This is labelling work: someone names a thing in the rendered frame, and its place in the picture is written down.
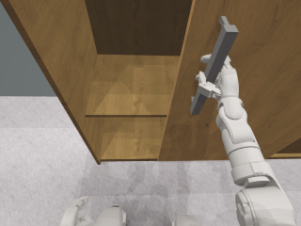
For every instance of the right robot forearm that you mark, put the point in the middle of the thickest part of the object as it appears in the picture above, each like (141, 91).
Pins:
(249, 168)

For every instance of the robot right thigh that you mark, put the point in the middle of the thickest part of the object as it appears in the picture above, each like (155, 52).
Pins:
(184, 220)

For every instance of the left robot hand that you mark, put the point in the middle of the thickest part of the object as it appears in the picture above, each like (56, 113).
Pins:
(70, 216)

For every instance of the robot thigh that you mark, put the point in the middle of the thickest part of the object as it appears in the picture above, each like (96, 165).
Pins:
(111, 216)
(184, 220)

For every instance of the robot left thigh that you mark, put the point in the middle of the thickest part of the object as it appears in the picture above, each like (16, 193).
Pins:
(111, 216)

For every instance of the robot right upper arm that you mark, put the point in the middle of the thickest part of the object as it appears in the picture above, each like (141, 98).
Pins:
(263, 206)

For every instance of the handle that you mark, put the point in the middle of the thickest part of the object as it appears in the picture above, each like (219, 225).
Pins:
(219, 54)

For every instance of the right robot hand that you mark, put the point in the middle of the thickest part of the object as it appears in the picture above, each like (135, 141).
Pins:
(225, 85)

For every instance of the wardrobe door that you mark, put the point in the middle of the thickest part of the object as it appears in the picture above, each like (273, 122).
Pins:
(295, 147)
(266, 56)

